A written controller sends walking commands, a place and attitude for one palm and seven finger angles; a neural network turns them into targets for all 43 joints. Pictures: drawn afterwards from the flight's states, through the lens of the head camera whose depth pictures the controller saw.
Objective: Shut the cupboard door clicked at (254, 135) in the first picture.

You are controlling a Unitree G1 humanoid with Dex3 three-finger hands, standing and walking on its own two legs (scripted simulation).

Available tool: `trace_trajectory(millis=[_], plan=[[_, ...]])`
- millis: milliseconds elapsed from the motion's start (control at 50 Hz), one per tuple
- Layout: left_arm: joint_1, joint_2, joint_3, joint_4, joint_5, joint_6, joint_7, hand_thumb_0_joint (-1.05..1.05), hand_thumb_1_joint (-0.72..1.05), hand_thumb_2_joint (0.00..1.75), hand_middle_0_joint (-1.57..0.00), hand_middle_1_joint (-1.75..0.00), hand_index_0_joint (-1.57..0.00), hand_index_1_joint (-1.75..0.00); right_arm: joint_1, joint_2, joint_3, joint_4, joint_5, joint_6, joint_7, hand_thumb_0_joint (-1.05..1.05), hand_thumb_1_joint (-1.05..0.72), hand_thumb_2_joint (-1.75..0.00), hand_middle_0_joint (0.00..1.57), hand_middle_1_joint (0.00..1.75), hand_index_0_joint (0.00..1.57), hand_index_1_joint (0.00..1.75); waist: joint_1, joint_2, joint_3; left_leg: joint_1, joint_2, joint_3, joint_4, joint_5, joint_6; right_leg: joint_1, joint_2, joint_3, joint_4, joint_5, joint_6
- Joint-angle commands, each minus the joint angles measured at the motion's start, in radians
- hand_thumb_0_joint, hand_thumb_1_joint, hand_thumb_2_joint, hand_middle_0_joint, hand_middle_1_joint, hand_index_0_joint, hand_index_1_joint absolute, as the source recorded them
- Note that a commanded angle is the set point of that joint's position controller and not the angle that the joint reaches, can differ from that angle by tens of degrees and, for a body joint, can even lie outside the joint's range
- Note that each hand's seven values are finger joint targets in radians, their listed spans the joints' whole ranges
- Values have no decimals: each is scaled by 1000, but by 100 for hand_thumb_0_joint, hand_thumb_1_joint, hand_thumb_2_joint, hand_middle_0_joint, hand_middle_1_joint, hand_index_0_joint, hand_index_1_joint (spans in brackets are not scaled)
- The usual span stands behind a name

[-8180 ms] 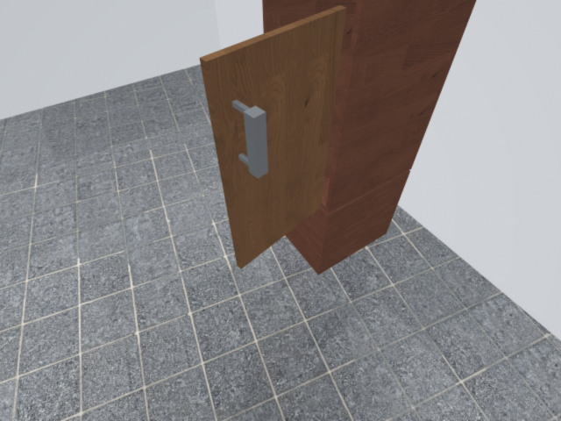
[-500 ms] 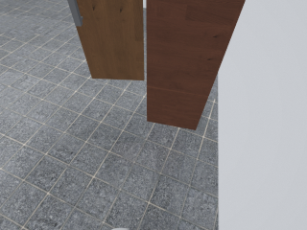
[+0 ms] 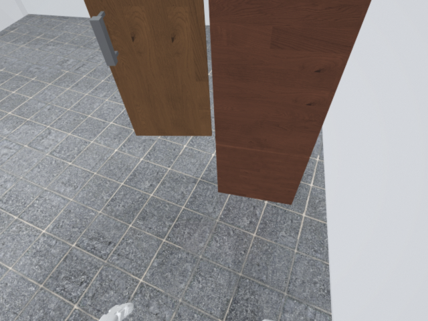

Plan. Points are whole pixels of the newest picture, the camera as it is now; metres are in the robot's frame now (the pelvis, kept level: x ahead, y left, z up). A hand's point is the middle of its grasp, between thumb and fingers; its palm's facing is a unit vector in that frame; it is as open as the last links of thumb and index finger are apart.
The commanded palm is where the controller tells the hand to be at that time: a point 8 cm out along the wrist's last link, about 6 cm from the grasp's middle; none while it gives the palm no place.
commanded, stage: take the last steps up to it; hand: left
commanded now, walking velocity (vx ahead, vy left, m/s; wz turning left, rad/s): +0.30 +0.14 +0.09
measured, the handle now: (107, 38) +0.84 +0.35 +0.11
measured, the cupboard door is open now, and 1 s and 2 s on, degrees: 100 100 100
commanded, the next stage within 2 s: come to a stop and stand still in 0.74 s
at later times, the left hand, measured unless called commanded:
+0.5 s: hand out of the picture +0.12 +0.27 -0.17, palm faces +0.13 -0.98 -0.17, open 7.3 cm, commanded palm none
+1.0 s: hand (116, 205) +0.42 +0.29 -0.15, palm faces +0.03 -0.98 -0.21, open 7.2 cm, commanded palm none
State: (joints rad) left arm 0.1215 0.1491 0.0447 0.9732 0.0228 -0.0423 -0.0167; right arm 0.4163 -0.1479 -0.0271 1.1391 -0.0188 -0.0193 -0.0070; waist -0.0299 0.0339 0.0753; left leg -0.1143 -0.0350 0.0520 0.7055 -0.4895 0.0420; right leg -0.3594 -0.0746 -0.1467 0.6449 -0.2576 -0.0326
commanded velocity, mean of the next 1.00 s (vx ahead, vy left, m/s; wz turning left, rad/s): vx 0.14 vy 0.07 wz -0.03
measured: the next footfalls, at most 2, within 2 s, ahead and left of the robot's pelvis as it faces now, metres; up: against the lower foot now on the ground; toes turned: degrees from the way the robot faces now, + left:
left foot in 0.40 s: +0.26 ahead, +0.20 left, +0.00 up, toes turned +11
right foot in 0.82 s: +0.38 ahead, +0.00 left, +0.00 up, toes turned -8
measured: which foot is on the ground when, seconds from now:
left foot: up 0.00-0.38, down 0.40-0.84, up 0.86-1.00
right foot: down 0.00-0.40, up 0.42-0.80, down 0.82-1.00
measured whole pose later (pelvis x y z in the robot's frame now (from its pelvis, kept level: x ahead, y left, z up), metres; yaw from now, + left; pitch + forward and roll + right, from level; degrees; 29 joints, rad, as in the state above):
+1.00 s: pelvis +0.34 +0.12 +0.02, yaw +0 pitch +0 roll +0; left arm 0.17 0.15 0.04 1.02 0.01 -0.04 0.04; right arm 0.29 -0.14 -0.03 1.12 0.00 0.01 -0.02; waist -0.02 0.02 0.07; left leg -0.35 0.04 0.06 0.81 -0.45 -0.04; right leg -0.24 -0.05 -0.12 0.49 -0.25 -0.02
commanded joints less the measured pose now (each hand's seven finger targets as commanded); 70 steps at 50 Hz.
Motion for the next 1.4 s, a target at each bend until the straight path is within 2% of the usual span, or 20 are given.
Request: trace_trajectory(millis=[0, 80, 280, 340, 360, 380, 440, 560, 700, 760, 780, 820, 860, 920, 980, 1040, 1080, 1100, 1240, 1380], plan=[[233, 197, 57, 18, -9, -2, 34, 0, 90, 90, -20, -30, -20, -30, -133, -113, -46, -121, -1, -7, 8, 0, -90, -90, 20, 30, 20, 30, 111, -178, 33, -547, 111, -107, 544, 92, -20, 255, -420, 569, -502, -364, -145], [186, 95, 28, 25, -1, -33, 30, 0, 90, 90, -20, -30, -20, -30, -58, -38, -35, -74, -10, 20, 26, 0, -90, -90, 20, 30, 20, 30, 35, -179, 4, -441, 149, -44, 390, 271, -70, 134, -265, 179, -496, 3, -61], [234, 184, 40, 89, 9, -39, 22, 0, 90, 90, -20, -30, -20, -30, -249, -52, -29, -181, -3, -8, 57, 0, -90, -90, 20, 30, 20, 30, 66, -208, 8, -342, 103, 64, -78, 294, -67, 237, -261, 60, -415, 182, -63], [201, 179, 47, 86, 6, -21, 22, 0, 90, 90, -20, -30, -20, -30, -90, -122, -41, -139, -7, -25, 45, 0, -90, -90, 20, 30, 20, 30, -28, -99, -38, -12, 67, 84, -231, 285, -48, 103, -207, 8, -203, 126, -28], [231, 135, 38, 74, 0, -14, 16, 0, 90, 90, -20, -30, -20, -30, 38, -213, -63, -106, -17, -32, 30, 0, -90, -90, 20, 30, 20, 30, -70, 102, -133, 175, 185, -57, -269, 260, -4, -14, -109, -53, 53, 4, 5], [248, 77, 27, 46, -7, -13, 11, 0, 90, 90, -20, -30, -20, -30, 138, -311, -88, -89, -24, -31, 10, 0, -90, -90, 20, 30, 20, 30, -94, 320, -194, 287, 391, -372, -386, 226, 85, -211, 27, -67, 363, -356, 36], [113, 81, 21, 24, -5, -14, 13, 0, 90, 90, -20, -30, -20, -30, -15, -215, -57, -126, -11, -35, -11, 0, -90, -90, 20, 30, 20, 30, -42, 158, -117, 81, 412, -317, -461, 244, 136, -326, -60, 132, 669, -170, 0], [173, 27, 15, 53, 4, 19, 6, 0, 90, 90, -20, -30, -20, -30, -70, -117, -33, -120, -10, -63, -17, 0, -90, -90, 20, 30, 20, 30, 39, 43, -65, -27, 329, -68, -512, 501, 128, -197, -69, 108, 407, -38, 31], [56, 49, 12, -2, 4, 19, 6, 0, 90, 90, -20, -30, -20, -30, -45, -126, -26, -82, -15, -45, -12, 0, -90, -90, 20, 30, 20, 30, 32, 45, 4, -55, 312, -42, -471, 516, 128, -35, -21, 58, 53, -19, 16], [147, 73, 19, 24, 4, 12, 9, 0, 90, 90, -20, -30, -20, -30, -59, -130, -20, -65, -9, -36, -12, 0, -90, -90, 20, 30, 20, 30, 80, -18, -29, -106, 244, 13, -325, 457, 61, 189, 16, 29, -119, 68, 5], [225, 121, 29, 45, 5, 4, 15, 0, 90, 90, -20, -30, -20, -30, -58, -111, -17, -66, -2, -38, -9, 0, -90, -90, 20, 30, 20, 30, 114, -89, -56, -203, 181, 55, -190, 388, 20, 342, -42, 120, -166, 104, -23], [374, 239, 50, 78, -7, -7, 29, 0, 90, 90, -20, -30, -20, -30, -76, -90, -16, -106, 5, -32, -1, 0, -90, -90, 20, 30, 20, 30, 153, -309, -81, -466, 34, 96, 247, -138, -54, 494, -389, 562, -365, 298, -227], [235, 174, 28, 51, -10, -17, 45, 0, 90, 90, -20, -30, -20, -30, -125, -87, -17, -101, 15, -14, -13, 0, -90, -90, 20, 30, 20, 30, 91, -225, -62, -429, 102, -49, 312, -61, -70, 346, -348, 428, -334, 616, -220], [106, 154, 19, 19, -4, -4, 56, 0, 90, 90, -20, -30, -20, -30, -68, -16, -2, -63, 22, 20, -13, 0, -90, -90, 20, 30, 20, 30, 28, -133, -115, -254, 100, -19, 124, 18, -89, 220, -242, 179, -280, 769, -161], [100, 160, 28, 26, -6, 16, 59, 0, 90, 90, -20, -30, -20, -30, -43, -21, -11, -55, 17, 41, -14, 0, -90, -90, 20, 30, 20, 30, 19, -174, -125, -195, 62, 28, -58, 165, -101, 223, -177, 129, -216, 708, -113], [104, 159, 33, 24, -14, 41, 59, 0, 90, 90, -20, -30, -20, -30, -36, -75, -31, -63, 9, 37, -15, 0, -90, -90, 20, 30, 20, 30, 12, -92, -117, -67, 115, 1, -246, 539, -76, 125, -128, 105, -92, 471, -35], [159, 93, 19, 2, -19, 62, 64, 0, 90, 90, -20, -30, -20, -30, -53, -192, -53, -97, -1, 34, -23, 0, -90, -90, 20, 30, 20, 30, 19, 162, -138, -80, 378, -226, -302, 963, 84, 66, 27, 34, 87, -160, 46], [131, 95, 18, -7, -18, 75, 64, 0, 90, 90, -20, -30, -20, -30, -62, -191, -52, -101, -6, 30, -35, 0, -90, -90, 20, 30, 20, 30, 9, 223, -110, -97, 415, -291, -335, 1052, 153, 6, 62, 74, 257, -364, 52], [113, 101, 34, -15, -15, 91, 48, 0, 90, 90, -20, -30, -20, -30, -164, -200, -56, -155, -10, 31, -53, 0, -90, -90, 20, 30, 20, 30, 11, 104, -143, -20, 369, -195, -311, 900, 152, -94, 59, 172, 423, -277, 61], [206, 97, 23, -6, -8, 75, 38, 0, 90, 90, -20, -30, -20, -30, -201, -225, -72, -167, 0, 39, -32, 0, -90, -90, 20, 30, 20, 30, 36, 103, -169, -120, 308, -155, -288, 546, 76, 193, 61, 78, -141, -22, 43]])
